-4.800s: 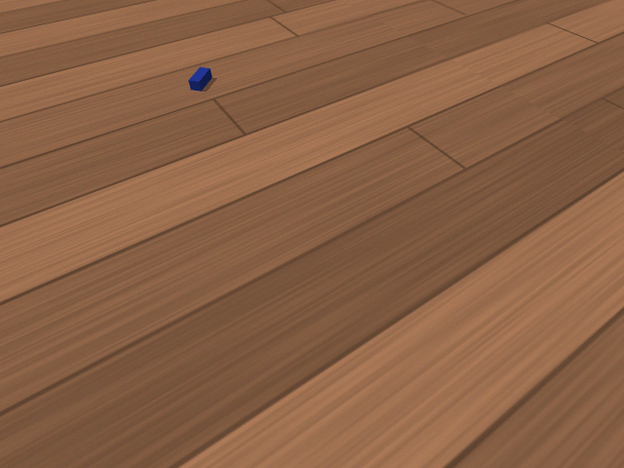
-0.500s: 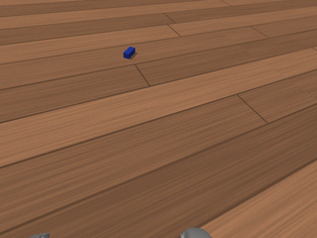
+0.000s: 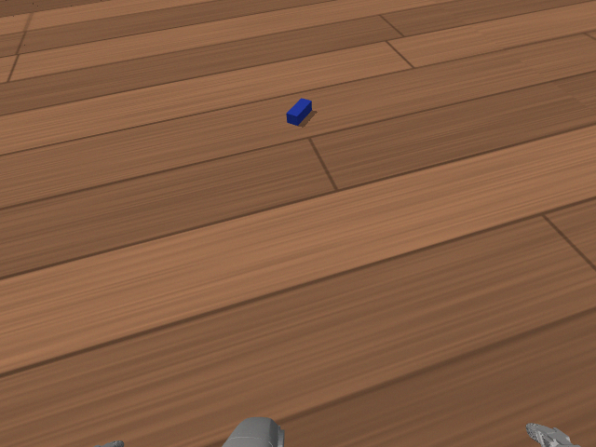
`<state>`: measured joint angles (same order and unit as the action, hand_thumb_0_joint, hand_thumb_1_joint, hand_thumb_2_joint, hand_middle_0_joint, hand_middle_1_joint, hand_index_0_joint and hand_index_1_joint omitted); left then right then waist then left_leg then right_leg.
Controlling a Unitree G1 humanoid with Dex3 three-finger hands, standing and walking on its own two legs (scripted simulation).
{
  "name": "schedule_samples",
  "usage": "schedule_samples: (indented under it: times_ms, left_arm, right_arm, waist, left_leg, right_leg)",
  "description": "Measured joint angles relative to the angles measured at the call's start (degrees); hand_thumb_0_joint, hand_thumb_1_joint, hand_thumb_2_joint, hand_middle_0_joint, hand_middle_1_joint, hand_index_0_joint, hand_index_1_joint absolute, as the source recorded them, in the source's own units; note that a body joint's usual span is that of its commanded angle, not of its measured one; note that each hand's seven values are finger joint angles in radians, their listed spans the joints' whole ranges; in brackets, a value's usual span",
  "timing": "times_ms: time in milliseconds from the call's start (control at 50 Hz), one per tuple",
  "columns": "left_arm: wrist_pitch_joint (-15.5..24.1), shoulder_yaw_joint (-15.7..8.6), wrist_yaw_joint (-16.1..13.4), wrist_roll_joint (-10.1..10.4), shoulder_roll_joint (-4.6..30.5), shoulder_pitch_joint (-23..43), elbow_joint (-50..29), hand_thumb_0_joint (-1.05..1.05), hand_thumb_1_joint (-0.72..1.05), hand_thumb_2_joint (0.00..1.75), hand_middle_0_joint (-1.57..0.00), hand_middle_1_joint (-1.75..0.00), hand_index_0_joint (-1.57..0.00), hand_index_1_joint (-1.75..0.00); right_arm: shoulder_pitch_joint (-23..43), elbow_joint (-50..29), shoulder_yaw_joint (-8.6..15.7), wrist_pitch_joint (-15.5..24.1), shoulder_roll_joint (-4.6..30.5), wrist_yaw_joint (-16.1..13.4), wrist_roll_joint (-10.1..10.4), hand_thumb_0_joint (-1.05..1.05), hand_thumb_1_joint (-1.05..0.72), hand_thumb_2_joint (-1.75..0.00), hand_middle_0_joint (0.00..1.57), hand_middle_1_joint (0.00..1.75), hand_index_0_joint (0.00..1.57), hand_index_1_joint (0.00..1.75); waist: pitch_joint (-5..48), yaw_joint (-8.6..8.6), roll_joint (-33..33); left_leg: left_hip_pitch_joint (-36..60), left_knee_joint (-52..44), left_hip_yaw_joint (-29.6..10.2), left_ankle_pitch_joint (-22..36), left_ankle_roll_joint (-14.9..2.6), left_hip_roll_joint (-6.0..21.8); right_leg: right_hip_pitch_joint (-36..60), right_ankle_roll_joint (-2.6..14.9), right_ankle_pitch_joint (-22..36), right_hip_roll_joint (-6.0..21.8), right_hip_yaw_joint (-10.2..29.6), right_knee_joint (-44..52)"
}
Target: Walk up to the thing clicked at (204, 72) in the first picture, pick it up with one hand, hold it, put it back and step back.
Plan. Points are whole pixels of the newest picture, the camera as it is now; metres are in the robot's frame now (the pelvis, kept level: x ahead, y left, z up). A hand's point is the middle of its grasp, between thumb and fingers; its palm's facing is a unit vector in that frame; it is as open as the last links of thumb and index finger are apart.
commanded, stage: walk up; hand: left
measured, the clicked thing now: (299, 111) +1.87 +0.17 -0.74
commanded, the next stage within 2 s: none
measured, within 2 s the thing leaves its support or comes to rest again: neither
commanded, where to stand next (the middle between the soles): +1.39 -0.06 m, yaw -1 degrees
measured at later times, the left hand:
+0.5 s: hand (160, 290) +0.39 +0.32 -0.14, palm faces -0.07 -0.95 -0.31, open 7.4 cm
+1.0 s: hand (225, 185) +0.65 +0.24 -0.12, palm faces -0.04 -0.92 -0.38, open 7.4 cm
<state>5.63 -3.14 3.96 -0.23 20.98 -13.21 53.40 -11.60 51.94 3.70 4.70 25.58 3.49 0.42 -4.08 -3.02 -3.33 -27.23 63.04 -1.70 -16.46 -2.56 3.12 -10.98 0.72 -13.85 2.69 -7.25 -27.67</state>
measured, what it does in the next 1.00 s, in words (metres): walks ahead: left foot, then right foot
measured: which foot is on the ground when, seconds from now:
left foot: up 0.00-0.20, down 0.22-0.76, up 0.78-1.00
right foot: down 0.00-0.22, up 0.24-0.70, down 0.72-1.00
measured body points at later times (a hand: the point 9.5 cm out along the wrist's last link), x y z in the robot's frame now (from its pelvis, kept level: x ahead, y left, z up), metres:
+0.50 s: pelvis +0.30 +0.05 +0.01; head +0.32 +0.08 +0.45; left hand +0.39 +0.37 -0.12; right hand +0.34 -0.27 -0.09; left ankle +0.29 +0.14 -0.74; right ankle +0.39 -0.13 -0.67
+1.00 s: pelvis +0.56 -0.02 +0.01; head +0.57 -0.05 +0.45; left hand +0.65 +0.29 -0.09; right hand +0.64 -0.35 -0.12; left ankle +0.62 +0.15 -0.67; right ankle +0.56 -0.11 -0.74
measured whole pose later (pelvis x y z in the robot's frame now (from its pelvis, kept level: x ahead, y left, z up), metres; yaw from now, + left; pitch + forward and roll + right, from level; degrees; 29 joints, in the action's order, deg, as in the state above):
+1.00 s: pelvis +0.56 -0.02 +0.01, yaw -2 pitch -3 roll +1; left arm 4.9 -2.4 3.3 -0.2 21.1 -14.5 50.7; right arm -14.1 50.9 3.3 3.2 24.9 3.0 0.2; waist -4.6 -0.8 -3.0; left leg -29.0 57.4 -4.0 -12.0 -0.6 3.9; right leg -8.1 3.5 -13.5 -0.9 -4.5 -24.9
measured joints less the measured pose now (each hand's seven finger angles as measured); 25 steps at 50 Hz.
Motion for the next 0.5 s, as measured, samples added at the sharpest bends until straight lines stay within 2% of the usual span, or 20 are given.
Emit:
schedule_samples:
  times_ms: [100,180,220,240,260,300,340,420,500]
  left_arm:
    - [-0.22,-0.4,0.21,-0.65,2.67,-4.66,1.39,0.01,0.9,0.89,-0.2,-0.3,-0.21,-0.3]
    - [-0.42,-0.83,0.57,-0.93,5.19,-6.36,1.4,0.01,0.9,0.89,-0.2,-0.3,-0.21,-0.3]
    - [-0.93,-0.89,0.31,-0.89,6.11,-7.15,1.44,0.01,0.9,0.89,-0.2,-0.3,-0.2,-0.3]
    - [-1.44,-0.94,-0.13,-0.75,6.36,-6.72,1.76,0.01,0.9,0.89,-0.2,-0.3,-0.2,-0.3]
    - [-2.01,-0.82,-0.57,-0.5,5.96,-6.12,1.91,0.01,0.9,0.89,-0.2,-0.3,-0.2,-0.3]
    - [-2.64,0.07,-1.12,-0.11,4.99,-5.24,1.65,0.01,0.9,0.89,-0.2,-0.3,-0.2,-0.3]
    - [-2.45,0.91,-1.02,0.14,4.85,-4.42,1.4,0.01,0.9,0.89,-0.2,-0.3,-0.2,-0.3]
    - [-2.03,0.74,-0.28,0.88,5.06,-2.28,-0.3,0.01,0.9,0.89,-0.2,-0.3,-0.2,-0.3]
    - [-2.73,0.26,0.74,0.33,5.32,-0.41,-1.68,0.01,0.9,0.89,-0.2,-0.3,-0.2,-0.3]
  right_arm:
    - [3.52,-2.16,0.53,-0.63,-0.23,1.94,-0.66,0.0,-0.9,-0.9,0.2,0.3,0.21,0.3]
    - [4.27,-2.0,0.69,-0.62,-0.64,2.82,-1.15,0.0,-0.9,-0.9,0.2,0.3,0.21,0.3]
    - [3.88,-1.94,0.85,-0.19,-0.71,2.62,-1.71,0.0,-0.9,-0.9,0.2,0.3,0.21,0.3]
    - [4.05,-1.84,1.06,0.17,-1.23,2.16,-2.2,0.0,-0.9,-0.9,0.2,0.3,0.21,0.3]
    - [4.01,-2.16,1.08,0.54,-1.45,1.67,-2.57,0.0,-0.9,-0.9,0.2,0.3,0.21,0.3]
    - [3.29,-2.55,0.82,0.85,-2.12,0.97,-1.91,0.0,-0.9,-0.9,0.2,0.3,0.21,0.3]
    - [1.86,-2.21,0.19,0.86,-3.32,0.38,-1.03,0.0,-0.9,-0.9,0.2,0.3,0.21,0.3]
    - [-2.75,-1.27,-0.97,1.47,-4.49,-0.23,-0.19,0.0,-0.9,-0.9,0.2,0.3,0.21,0.3]
    - [-6.92,0.05,-0.97,1.59,-4.5,-0.46,-0.13,0.0,-0.9,-0.9,0.2,0.3,0.21,0.3]
  waist:
    - [1.14,-0.83,0.86]
    - [1.77,-2.04,2.9]
    - [2.61,-1.86,4.39]
    - [2.1,-1.37,6.09]
    - [1.51,-0.85,6.55]
    - [0.92,0.51,5.98]
    - [0.74,1.56,6.43]
    - [0.31,3.08,7.79]
    - [0.03,3.76,7.92]
  left_leg:
    - [-5.54,-18.94,1.52,6.95,2.49,3.05]
    - [-2.86,-28.91,3.71,12.04,2.4,2.87]
    - [-0.28,-29.81,4.91,11.64,1.36,1.31]
    - [-0.19,-27.22,5.91,9.47,0.76,-0.18]
    - [-0.07,-24.78,6.45,6.89,0.36,-0.77]
    - [1.87,-23.76,6.53,3.78,-0.1,-0.66]
    - [6.09,-27.3,7.14,3.35,0.07,-0.83]
    - [14.62,-35.66,7.97,3.67,0.13,-2.2]
    - [21.5,-40.81,8.58,2.41,0.44,-2.92]
  right_leg:
    - [7.53,-0.42,-3.35,-1.39,-1.02,4.7]
    - [11.51,-1.75,-8.97,-0.92,-1.01,3.54]
    - [11.52,-1.62,-13.87,0.82,-0.68,-1.82]
    - [9.76,-0.48,-15.35,2.92,0.21,-8.22]
    - [6.68,0.45,-15.58,3.02,2.85,-16.64]
    - [-0.37,1.86,-14.05,0.13,7.2,-31.23]
    - [-6.8,2.08,-9.3,-1.01,9.13,-37.89]
    - [-16.07,0.99,-2.48,0.52,10.76,-35.15]
    - [-21.5,-0.33,2.6,2.33,10.99,-28.16]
